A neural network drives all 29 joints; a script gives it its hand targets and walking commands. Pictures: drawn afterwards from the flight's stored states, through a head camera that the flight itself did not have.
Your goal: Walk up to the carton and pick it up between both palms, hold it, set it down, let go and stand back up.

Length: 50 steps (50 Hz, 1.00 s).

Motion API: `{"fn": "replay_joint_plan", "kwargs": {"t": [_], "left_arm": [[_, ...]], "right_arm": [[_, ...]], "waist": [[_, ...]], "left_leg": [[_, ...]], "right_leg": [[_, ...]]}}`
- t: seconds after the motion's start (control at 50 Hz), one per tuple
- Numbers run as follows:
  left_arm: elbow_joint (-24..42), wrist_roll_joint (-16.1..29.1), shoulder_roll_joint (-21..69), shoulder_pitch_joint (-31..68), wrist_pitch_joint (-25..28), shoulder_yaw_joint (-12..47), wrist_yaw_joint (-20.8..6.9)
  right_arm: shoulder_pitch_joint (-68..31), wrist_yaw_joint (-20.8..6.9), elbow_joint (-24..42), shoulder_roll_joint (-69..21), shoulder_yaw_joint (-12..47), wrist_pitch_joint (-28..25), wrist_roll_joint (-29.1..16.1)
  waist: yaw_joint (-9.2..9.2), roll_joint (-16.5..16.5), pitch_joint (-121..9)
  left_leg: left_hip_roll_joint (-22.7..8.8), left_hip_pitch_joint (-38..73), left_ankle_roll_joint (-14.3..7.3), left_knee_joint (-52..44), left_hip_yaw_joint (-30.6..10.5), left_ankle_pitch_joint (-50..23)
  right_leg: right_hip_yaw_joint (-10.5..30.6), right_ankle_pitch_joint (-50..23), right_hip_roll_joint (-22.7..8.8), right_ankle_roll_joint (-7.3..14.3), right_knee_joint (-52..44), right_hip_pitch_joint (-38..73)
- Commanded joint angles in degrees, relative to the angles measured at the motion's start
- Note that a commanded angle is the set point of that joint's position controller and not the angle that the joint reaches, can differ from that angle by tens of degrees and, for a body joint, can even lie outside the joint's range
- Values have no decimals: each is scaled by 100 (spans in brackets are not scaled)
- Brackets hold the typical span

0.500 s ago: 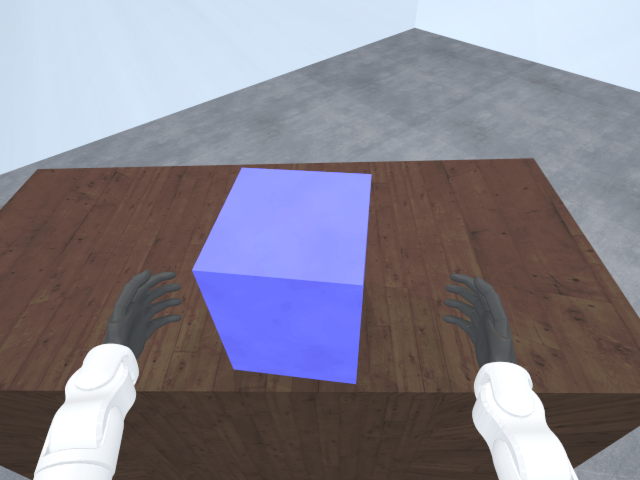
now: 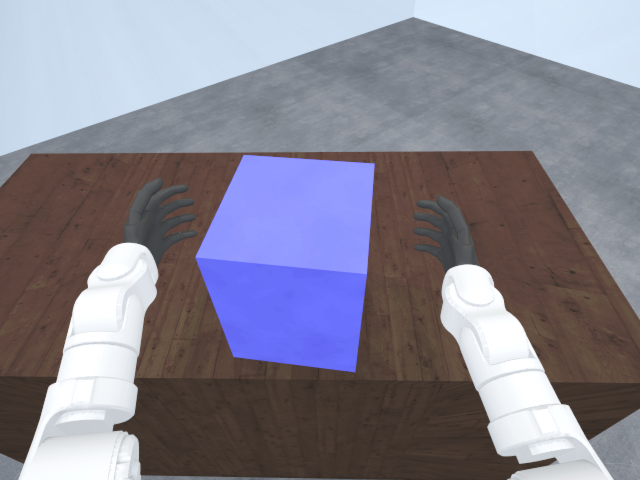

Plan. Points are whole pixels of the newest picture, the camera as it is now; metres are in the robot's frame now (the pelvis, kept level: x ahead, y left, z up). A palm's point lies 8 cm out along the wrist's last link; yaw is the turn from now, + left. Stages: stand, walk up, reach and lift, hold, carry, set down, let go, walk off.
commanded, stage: reach and lift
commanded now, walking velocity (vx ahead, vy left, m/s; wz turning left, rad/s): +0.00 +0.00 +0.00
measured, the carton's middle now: (300, 265) +0.44 +0.06 +0.01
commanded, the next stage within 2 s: none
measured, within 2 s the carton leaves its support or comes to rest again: neither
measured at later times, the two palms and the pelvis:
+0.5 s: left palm (158, 187) +0.43 +0.23 +0.17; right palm (438, 194) +0.43 -0.12 +0.16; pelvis +0.00 +0.01 +0.00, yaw +0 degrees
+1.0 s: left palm (165, 240) +0.43 +0.25 +0.08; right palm (434, 244) +0.42 -0.13 +0.07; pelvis +0.00 +0.02 -0.01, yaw +0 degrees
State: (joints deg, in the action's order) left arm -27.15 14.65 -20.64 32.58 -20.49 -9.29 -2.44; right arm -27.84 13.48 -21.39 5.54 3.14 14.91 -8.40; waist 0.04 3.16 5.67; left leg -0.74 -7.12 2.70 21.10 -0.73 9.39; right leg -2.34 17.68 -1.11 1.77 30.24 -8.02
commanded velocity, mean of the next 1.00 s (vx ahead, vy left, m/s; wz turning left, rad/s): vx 0.00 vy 0.00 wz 0.00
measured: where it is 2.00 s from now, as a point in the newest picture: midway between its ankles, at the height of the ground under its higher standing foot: outside the picture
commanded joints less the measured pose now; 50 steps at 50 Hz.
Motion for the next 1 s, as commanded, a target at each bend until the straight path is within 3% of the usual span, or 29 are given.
{"fn": "replay_joint_plan", "kwargs": {"t": [0.0, 0.04, 0.12, 0.14, 0.16, 0.2, 0.24, 0.26, 0.28, 0.3, 0.32, 0.38, 0.42, 0.5, 0.52, 0.54, 0.56, 0.6, 0.64, 0.68, 0.7, 0.8, 0.82, 0.84, 0.86, 0.9, 0.94, 0.98], "left_arm": [[7, -268, -1166, 3247, 229, -220, 30], [310, -364, -1143, 3223, 244, -170, 119], [495, -351, -1198, 3586, 259, -178, 190], [191, -367, -1251, 3802, 222, -282, 218], [-32, -273, -1214, 4047, 179, -3, 229], [-129, -173, -1225, 4144, 197, 2, 273], [-270, -153, -1160, 4249, 192, 114, 287], [-401, -118, -1211, 4232, 168, 146, 302], [-852, -184, -1212, 4497, 193, 79, 304], [-1036, -119, -1213, 4519, 158, 205, 321], [-1353, -135, -1307, 4601, 183, 31, 315], [-1239, -83, -1167, 4798, 370, 336, 369], [-1628, -181, -1143, 4815, 370, 190, 387], [-2270, -299, -946, 4629, 617, 308, 360], [-2028, -372, -936, 4574, 682, 301, 363], [-2262, -377, -807, 4498, 781, 298, 341], [-2059, -367, -761, 4397, 889, 366, 331], [-2162, -384, -789, 4498, 1143, 265, 300], [-1880, -332, -733, 4427, 1489, 293, 295], [-2222, -238, -723, 4511, 1789, 320, 235], [-2326, -257, -698, 4539, 1927, 293, 218], [-3244, 19, -488, 4700, 2619, 667, 129], [-3207, 128, -358, 4726, 2790, 823, 155], [-3389, 222, -324, 4815, 2947, 895, 176], [-3214, 282, -348, 4953, 3126, 1004, 236], [-3537, 331, -179, 4934, 3358, 1096, 282], [-4262, 491, -171, 5037, 3505, 1271, 298], [-4350, 505, -72, 4959, 3654, 1312, 349]], "right_arm": [[-3036, 93, 96, 871, -422, -173, -746], [-3075, 99, 84, 934, -507, -221, -820], [-3466, 184, -33, 1122, -601, -314, -886], [-3760, 174, -45, 1160, -567, -287, -936], [-3959, 160, -552, 1255, -672, -209, -909], [-4235, 159, -324, 1333, -640, -237, -931], [-4373, 176, -516, 1382, -712, -235, -878], [-4459, 175, -533, 1420, -720, -214, -983], [-4741, 160, -974, 1333, -575, -152, -962], [-4805, 127, -1085, 1471, -639, -133, -1014], [-5034, 151, -1069, 1396, -519, -131, -982], [-5154, 120, -1299, 1401, -597, -187, -998], [-5180, 77, -1645, 1433, -534, -192, -1099], [-4910, 33, -2542, 1264, -493, -263, -987], [-4839, 54, -2507, 1311, -631, -377, -895], [-4836, 30, -2612, 1221, -596, -421, -854], [-4639, 33, -2515, 1213, -617, -528, -889], [-4748, 43, -2572, 1140, -639, -775, -793], [-4721, 35, -2221, 1059, -636, -1079, -849], [-4832, -22, -2159, 934, -514, -1261, -859], [-4767, -7, -2291, 834, -515, -1360, -774], [-4901, -175, -2299, 750, -453, -1759, -687], [-4931, -228, -2407, 813, -541, -1856, -614], [-5057, -297, -2457, 850, -427, -1925, -690], [-5122, -315, -2397, 922, -558, -2060, -633], [-5050, -416, -2742, 896, -527, -2171, -614], [-5100, -448, -3028, 944, -592, -2237, -539], [-4954, -487, -3255, 968, -583, -2352, -553]], "waist": [[21, -418, -2991], [36, -753, -3588], [149, -783, -4159], [21, -654, -4142], [233, -788, -3904], [89, -580, -4242], [230, -499, -4243], [198, -573, -4151], [132, -439, -3891], [196, -562, -3829], [61, -331, -3912], [148, -517, -4174], [54, -494, -4119], [123, -499, -3811], [194, -624, -4109], [140, -480, -4128], [197, -649, -4257], [216, -591, -4466], [163, -615, -4874], [21, -503, -4808], [60, -401, -4877], [58, -308, -4946], [137, -377, -5018], [47, -354, -5146], [126, -578, -5423], [54, -606, -5435], [116, -481, -5449], [115, -541, -5440]], "left_leg": [[92, -138, -256, -78, 468, -1106], [94, 198, -135, 35, 474, -1567], [143, 505, 21, 334, 484, -2347], [119, 348, -13, 308, 461, -2107], [126, 299, 2, 247, 435, -1900], [92, 331, -39, 324, 436, -1996], [101, 327, 2, 375, 432, -2138], [103, 334, 25, 370, 426, -2134], [98, 133, -32, 316, 413, -1797], [100, 0, -31, 265, 432, -1655], [91, -183, -101, 263, 436, -1652], [87, 56, -52, 303, 419, -1745], [59, 160, -19, 363, 408, -1932], [66, -9, -6, 387, 396, -1798], [53, 91, 20, 411, 380, -1877], [32, 154, 4, 438, 359, -2013], [50, 322, 68, 516, 395, -2226], [77, 295, 102, 625, 391, -2545], [89, 241, 121, 759, 384, -2942], [88, -22, 57, 757, 397, -2712], [115, -233, 18, 797, 434, -2631], [71, -582, -38, 863, 425, -1980], [48, -609, -9, 876, 404, -1978], [18, -679, -10, 970, 382, -1908], [-1, -586, 56, 1009, 335, -1884], [-28, -555, 54, 1092, 354, -1816], [-29, -814, 32, 1128, 320, -1392], [-62, -868, 40, 1105, 277, -1290]], "right_leg": [[365, -2817, 81, -537, -1016, 603], [282, -2955, 183, -458, -1012, 518], [241, -3819, 288, -492, -932, 507], [225, -3479, 312, -485, -927, 452], [181, -3257, 285, -464, -978, 225], [211, -3189, 308, -428, -990, 70], [133, -3410, 354, -425, -936, 159], [132, -3418, 337, -405, -968, 111], [170, -3056, 329, -420, -968, 106], [216, -2987, 278, -389, -998, 42], [257, -3204, 259, -417, -942, 255], [186, -3025, 290, -361, -987, 27], [170, -3093, 343, -326, -1000, -7], [183, -2918, 309, -305, -1015, -114], [160, -3015, 308, -296, -1005, -143], [118, -2997, 356, -278, -1004, -139], [126, -3230, 339, -301, -983, -228], [100, -3517, 359, -319, -957, -318], [115, -3977, 349, -329, -833, -234], [170, -3774, 302, -401, -765, -275], [210, -3898, 252, -434, -747, -226], [164, -2940, 171, -412, -661, -717], [131, -2871, 187, -376, -556, -839], [131, -2694, 192, -341, -474, -1030], [120, -2500, 206, -319, -481, -1265], [71, -2048, 214, -281, -456, -1598], [39, -1679, 197, -249, -356, -1855], [-19, -1441, 180, -227, -278, -2118]]}}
